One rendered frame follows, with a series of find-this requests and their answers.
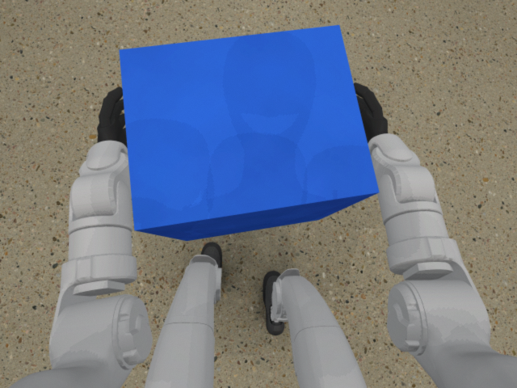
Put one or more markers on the robot left hand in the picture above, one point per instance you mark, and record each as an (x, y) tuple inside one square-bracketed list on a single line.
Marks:
[(111, 122)]

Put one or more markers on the carton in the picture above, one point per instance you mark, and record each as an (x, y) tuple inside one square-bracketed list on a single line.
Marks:
[(243, 133)]

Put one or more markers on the robot right forearm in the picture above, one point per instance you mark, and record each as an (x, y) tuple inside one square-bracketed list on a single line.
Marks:
[(419, 246)]

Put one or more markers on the robot right upper arm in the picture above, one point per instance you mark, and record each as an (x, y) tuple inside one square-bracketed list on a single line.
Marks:
[(443, 324)]

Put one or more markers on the robot left forearm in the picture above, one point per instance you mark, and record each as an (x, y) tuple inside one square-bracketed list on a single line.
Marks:
[(100, 229)]

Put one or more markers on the robot left thigh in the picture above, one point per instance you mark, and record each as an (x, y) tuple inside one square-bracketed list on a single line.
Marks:
[(184, 353)]

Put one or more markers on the robot left foot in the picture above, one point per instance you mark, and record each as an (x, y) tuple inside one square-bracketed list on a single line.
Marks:
[(213, 250)]

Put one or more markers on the robot right hand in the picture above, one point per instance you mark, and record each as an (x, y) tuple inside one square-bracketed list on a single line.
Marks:
[(371, 112)]

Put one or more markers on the robot left upper arm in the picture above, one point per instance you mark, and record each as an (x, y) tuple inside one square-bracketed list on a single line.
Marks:
[(95, 344)]

